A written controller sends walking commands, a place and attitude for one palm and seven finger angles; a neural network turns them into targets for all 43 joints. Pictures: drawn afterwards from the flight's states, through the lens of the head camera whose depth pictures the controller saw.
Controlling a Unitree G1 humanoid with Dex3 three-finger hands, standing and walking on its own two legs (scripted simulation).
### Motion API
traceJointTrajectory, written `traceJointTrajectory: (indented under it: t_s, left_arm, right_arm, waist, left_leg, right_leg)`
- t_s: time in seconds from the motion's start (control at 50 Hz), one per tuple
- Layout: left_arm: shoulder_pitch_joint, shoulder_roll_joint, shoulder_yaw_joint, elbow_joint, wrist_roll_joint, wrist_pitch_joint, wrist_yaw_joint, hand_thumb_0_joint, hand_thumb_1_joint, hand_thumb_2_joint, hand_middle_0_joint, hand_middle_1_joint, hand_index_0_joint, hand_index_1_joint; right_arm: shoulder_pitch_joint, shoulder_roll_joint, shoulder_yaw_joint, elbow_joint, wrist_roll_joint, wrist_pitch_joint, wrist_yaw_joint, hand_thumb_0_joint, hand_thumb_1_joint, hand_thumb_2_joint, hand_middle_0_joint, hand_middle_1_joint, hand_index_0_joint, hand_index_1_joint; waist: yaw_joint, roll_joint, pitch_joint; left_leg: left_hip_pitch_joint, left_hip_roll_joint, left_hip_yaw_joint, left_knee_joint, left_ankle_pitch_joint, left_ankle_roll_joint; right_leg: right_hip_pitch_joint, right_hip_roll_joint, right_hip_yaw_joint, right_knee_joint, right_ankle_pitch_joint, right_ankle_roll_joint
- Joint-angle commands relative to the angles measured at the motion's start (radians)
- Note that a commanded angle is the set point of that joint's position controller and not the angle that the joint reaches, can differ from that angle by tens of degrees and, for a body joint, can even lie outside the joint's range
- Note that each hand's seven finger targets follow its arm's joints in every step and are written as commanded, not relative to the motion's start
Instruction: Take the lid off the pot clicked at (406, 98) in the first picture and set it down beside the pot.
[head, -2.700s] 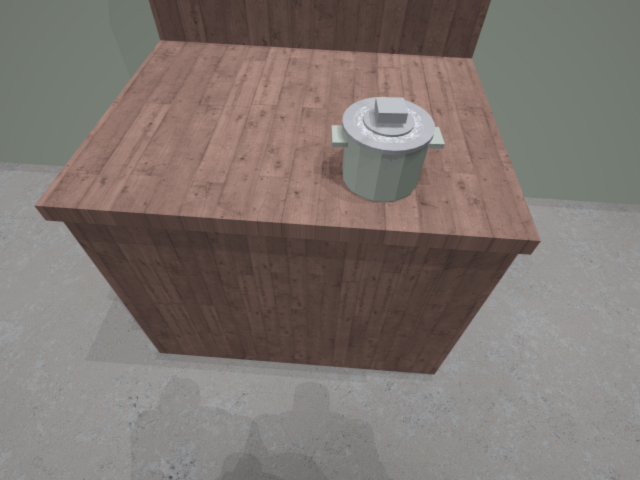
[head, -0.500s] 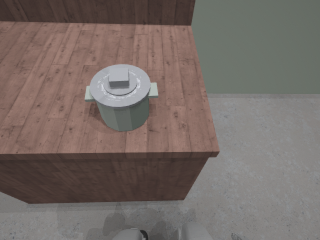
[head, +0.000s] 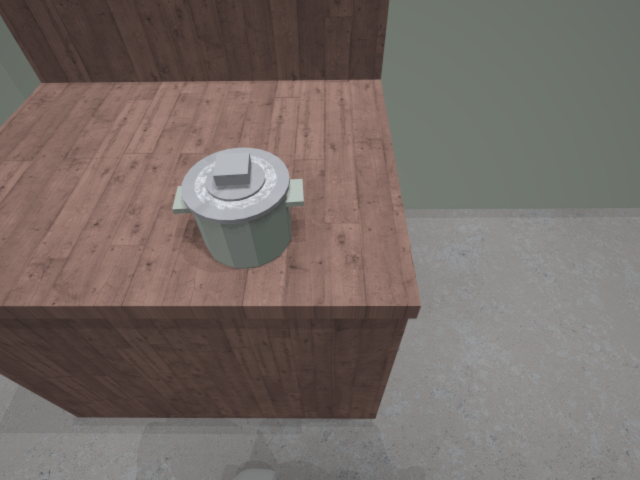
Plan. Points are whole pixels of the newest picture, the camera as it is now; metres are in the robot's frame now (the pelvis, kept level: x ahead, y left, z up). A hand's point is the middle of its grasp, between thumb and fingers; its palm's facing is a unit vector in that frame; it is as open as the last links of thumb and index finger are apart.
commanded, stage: come to a stop and stand still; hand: left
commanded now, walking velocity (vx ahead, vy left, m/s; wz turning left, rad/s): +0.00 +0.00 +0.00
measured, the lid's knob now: (233, 168) +0.50 +0.18 +0.10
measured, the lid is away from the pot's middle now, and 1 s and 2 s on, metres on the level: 0.00 0.00 0.00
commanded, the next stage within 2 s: look again from close up in 1.08 s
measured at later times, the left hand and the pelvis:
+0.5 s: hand out of the picture +0.02 +0.26 -0.18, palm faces +0.01 -0.97 -0.23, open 7.4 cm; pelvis +0.00 +0.08 -0.01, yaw +0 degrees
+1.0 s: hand out of the picture +0.05 +0.25 -0.18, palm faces +0.01 -0.98 -0.21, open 7.4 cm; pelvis +0.03 +0.07 +0.00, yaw +0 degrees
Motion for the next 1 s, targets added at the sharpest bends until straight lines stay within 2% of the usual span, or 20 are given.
traceJointTrajectory:
  t_s: [0.0, 0.02, 0.04, 0.06, 0.08, 0.1, 0.12, 0.14, 0.18, 0.2, 0.22, 0.26, 0.28, 0.3, 0.34, 0.38, 0.42, 0.54, 0.68, 0.98]
  left_arm:
    - [0.012, 0.209, 0.036, -0.032, 0.003, -0.037, 0.047, 0.0, 0.9, 0.9, -0.2, -0.3, -0.2, -0.3]
    - [-0.017, 0.24, 0.029, -0.083, -0.008, -0.029, 0.033, 0.0, 0.9, 0.9, -0.2, -0.3, -0.2, -0.3]
    - [-0.009, 0.181, 0.017, -0.077, -0.018, -0.013, 0.022, 0.0, 0.9, 0.9, -0.2, -0.3, -0.2, -0.3]
    - [0.014, 0.144, 0.005, -0.064, -0.024, -0.001, 0.015, 0.0, 0.9, 0.9, -0.2, -0.3, -0.2, -0.3]
    - [0.033, 0.132, 0.003, -0.075, -0.021, 0.015, 0.013, 0.0, 0.9, 0.9, -0.2, -0.3, -0.2, -0.3]
    - [0.041, 0.107, 0.003, -0.093, -0.022, 0.021, 0.011, 0.0, 0.9, 0.9, -0.2, -0.3, -0.2, -0.3]
    - [0.012, 0.101, -0.009, -0.067, -0.013, 0.025, 0.007, 0.0, 0.9, 0.9, -0.2, -0.3, -0.2, -0.3]
    - [0.026, 0.109, -0.009, -0.045, -0.012, 0.025, -0.001, 0.0, 0.9, 0.9, -0.2, -0.3, -0.2, -0.3]
    - [0.076, 0.107, -0.008, -0.023, -0.015, 0.02, -0.014, 0.0, 0.9, 0.9, -0.2, -0.3, -0.2, -0.3]
    - [0.093, 0.107, -0.011, -0.009, -0.016, 0.015, -0.012, 0.0, 0.9, 0.9, -0.2, -0.3, -0.2, -0.3]
    - [0.095, 0.113, -0.013, -0.007, -0.013, 0.007, -0.007, 0.0, 0.9, 0.9, -0.2, -0.3, -0.2, -0.3]
    - [0.032, 0.159, -0.019, -0.037, -0.012, -0.012, -0.007, 0.0, 0.9, 0.9, -0.2, -0.3, -0.2, -0.3]
    - [-0.018, 0.185, -0.01, -0.049, -0.016, -0.013, -0.007, 0.0, 0.9, 0.9, -0.2, -0.3, -0.2, -0.3]
    - [-0.058, 0.181, -0.009, -0.063, -0.015, -0.013, -0.004, 0.0, 0.9, 0.9, -0.2, -0.3, -0.2, -0.3]
    - [-0.072, 0.144, -0.013, -0.078, -0.013, -0.011, -0.002, 0.0, 0.9, 0.9, -0.2, -0.3, -0.2, -0.3]
    - [-0.01, 0.112, -0.015, -0.068, -0.019, -0.005, -0.004, 0.0, 0.9, 0.9, -0.2, -0.3, -0.2, -0.3]
    - [0.035, 0.099, -0.017, -0.047, -0.016, 0.004, -0.002, 0.0, 0.9, 0.9, -0.2, -0.3, -0.2, -0.3]
    - [0.039, 0.089, -0.021, -0.011, -0.022, 0.002, 0.0, 0.0, 0.9, 0.9, -0.2, -0.3, -0.2, -0.3]
    - [0.013, 0.096, -0.021, 0.016, -0.026, 0.002, -0.001, 0.0, 0.9, 0.9, -0.2, -0.3, -0.2, -0.3]
    - [0.016, 0.092, -0.024, 0.05, -0.027, -0.005, 0.003, 0.0, 0.9, 0.9, -0.2, -0.3, -0.2, -0.3]
  right_arm:
    - [-0.003, -0.043, 0.022, -0.145, 0.011, -0.084, -0.004, 0.0, -0.9, -0.9, 0.2, 0.3, 0.2, 0.3]
    - [0.078, -0.034, 0.022, -0.131, 0.01, -0.08, 0.0, 0.0, -0.9, -0.9, 0.2, 0.3, 0.2, 0.3]
    - [0.066, -0.083, 0.02, -0.129, 0.003, -0.08, 0.0, 0.0, -0.9, -0.9, 0.2, 0.3, 0.2, 0.3]
    - [0.067, -0.14, 0.01, -0.135, -0.001, -0.081, -0.001, 0.0, -0.9, -0.9, 0.2, 0.3, 0.2, 0.3]
    - [0.067, -0.166, 0.003, -0.159, -0.006, -0.072, -0.008, 0.0, -0.9, -0.9, 0.2, 0.3, 0.2, 0.3]
    - [0.043, -0.174, 0.004, -0.178, -0.02, -0.061, -0.008, 0.0, -0.9, -0.9, 0.2, 0.3, 0.2, 0.3]
    - [0.006, -0.134, 0.017, -0.164, -0.019, -0.066, -0.01, 0.0, -0.9, -0.9, 0.2, 0.3, 0.2, 0.3]
    - [-0.053, -0.131, 0.018, -0.163, -0.016, -0.065, -0.011, 0.0, -0.9, -0.9, 0.2, 0.3, 0.2, 0.3]
    - [-0.094, -0.113, 0.026, -0.177, -0.013, -0.063, -0.012, 0.0, -0.9, -0.9, 0.2, 0.3, 0.2, 0.3]
    - [-0.088, -0.101, 0.03, -0.176, -0.011, -0.061, -0.015, 0.0, -0.9, -0.9, 0.2, 0.3, 0.2, 0.3]
    - [-0.067, -0.082, 0.034, -0.175, -0.005, -0.058, -0.017, 0.0, -0.9, -0.9, 0.2, 0.3, 0.2, 0.3]
    - [-0.006, -0.045, 0.038, -0.166, 0.002, -0.051, -0.014, 0.0, -0.9, -0.9, 0.2, 0.3, 0.2, 0.3]
    - [0.035, -0.039, 0.036, -0.147, -0.001, -0.045, -0.015, 0.0, -0.9, -0.9, 0.2, 0.3, 0.2, 0.3]
    - [0.059, -0.047, 0.033, -0.132, -0.003, -0.046, -0.012, 0.0, -0.9, -0.9, 0.2, 0.3, 0.2, 0.3]
    - [0.097, -0.039, 0.035, -0.105, -0.003, -0.064, -0.01, 0.0, -0.9, -0.9, 0.2, 0.3, 0.2, 0.3]
    - [0.074, -0.059, 0.04, -0.099, -0.005, -0.091, -0.012, 0.0, -0.9, -0.9, 0.2, 0.3, 0.2, 0.3]
    - [0.037, -0.078, 0.041, -0.103, -0.003, -0.096, -0.018, 0.0, -0.9, -0.9, 0.2, 0.3, 0.2, 0.3]
    - [0.069, -0.063, 0.053, -0.063, 0.001, -0.11, -0.036, 0.0, -0.9, -0.9, 0.2, 0.3, 0.2, 0.3]
    - [0.086, -0.051, 0.054, -0.016, 0.004, -0.106, -0.038, 0.0, -0.9, -0.9, 0.2, 0.3, 0.2, 0.3]
    - [0.092, -0.036, 0.053, 0.035, 0.007, -0.105, -0.043, 0.0, -0.9, -0.9, 0.2, 0.3, 0.2, 0.3]
  waist:
    - [-0.07, -0.093, -0.088]
    - [-0.088, -0.027, -0.16]
    - [-0.069, 0.123, -0.134]
    - [-0.058, 0.296, -0.129]
    - [-0.043, 0.319, -0.106]
    - [-0.032, 0.24, -0.052]
    - [-0.035, 0.291, -0.019]
    - [-0.008, 0.317, 0.013]
    - [0.022, 0.256, 0.026]
    - [0.026, 0.172, 0.034]
    - [0.018, 0.049, 0.038]
    - [-0.044, -0.146, 0.04]
    - [-0.068, -0.247, 0.017]
    - [-0.086, -0.275, 0.043]
    - [-0.097, -0.166, 0.031]
    - [-0.046, 0.08, -0.018]
    - [-0.017, 0.139, -0.011]
    - [-0.016, 0.109, -0.094]
    - [-0.024, 0.039, -0.047]
    - [-0.033, 0.013, -0.028]
  left_leg:
    - [0.102, -0.007, 0.063, -0.268, 0.04, 0.02]
    - [0.187, 0.001, 0.04, -0.331, 0.147, 0.059]
    - [0.231, 0.069, -0.009, -0.378, 0.23, 0.081]
    - [0.238, 0.195, -0.187, -0.429, 0.431, 0.132]
    - [0.216, 0.268, -0.277, -0.489, 0.408, 0.196]
    - [0.11, 0.278, -0.253, -0.504, 0.252, 0.223]
    - [0.023, 0.219, -0.253, -0.533, 0.124, 0.205]
    - [-0.029, 0.195, -0.232, -0.526, 0.073, 0.194]
    - [-0.091, 0.169, -0.175, -0.504, -0.002, 0.172]
    - [-0.124, 0.157, -0.16, -0.475, -0.062, 0.155]
    - [-0.111, 0.119, -0.135, -0.43, -0.102, 0.129]
    - [0.035, 0.02, -0.015, -0.277, -0.025, 0.071]
    - [0.137, 0.013, -0.005, -0.231, -0.001, 0.065]
    - [0.178, 0.023, -0.007, -0.234, 0.041, 0.065]
    - [0.248, 0.052, -0.034, -0.359, 0.127, 0.08]
    - [0.185, 0.138, -0.131, -0.487, 0.188, 0.118]
    - [0.12, 0.175, -0.189, -0.555, 0.168, 0.141]
    - [0.261, 0.164, -0.128, -0.49, 0.533, 0.131]
    - [0.233, 0.134, -0.088, -0.474, 0.448, 0.113]
    - [0.282, 0.126, -0.061, -0.452, 0.496, 0.107]
  right_leg:
    - [0.109, -0.145, 0.176, 0.012, 0.891, -0.124]
    - [0.058, -0.09, 0.052, 0.101, 0.579, -0.097]
    - [-0.05, -0.014, -0.01, 0.143, 0.231, -0.073]
    - [-0.124, 0.073, -0.079, 0.209, -0.061, -0.043]
    - [-0.192, 0.1, -0.084, 0.315, -0.298, -0.041]
    - [-0.194, 0.085, -0.078, 0.363, -0.3, -0.054]
    - [-0.158, 0.083, -0.077, 0.36, -0.281, -0.06]
    - [-0.138, 0.083, -0.068, 0.349, -0.215, -0.059]
    - [-0.058, 0.088, -0.074, 0.221, -0.106, -0.058]
    - [-0.005, 0.086, -0.065, 0.117, -0.064, -0.059]
    - [-0.011, 0.062, 0.0, -0.003, -0.08, -0.072]
    - [-0.183, -0.106, 0.243, -0.21, -0.263, -0.163]
    - [-0.257, -0.131, 0.283, -0.262, -0.33, -0.193]
    - [-0.305, -0.117, 0.244, -0.257, -0.318, -0.182]
    - [-0.308, -0.039, 0.124, -0.143, -0.181, -0.128]
    - [-0.16, 0.051, 0.011, -0.021, -0.035, -0.077]
    - [-0.091, 0.07, -0.037, 0.016, -0.037, -0.065]
    - [-0.033, 0.048, -0.029, -0.024, 0.05, -0.066]
    - [0.013, 0.015, -0.012, -0.077, 0.166, -0.069]
    - [0.025, -0.001, 0.004, -0.107, 0.266, -0.071]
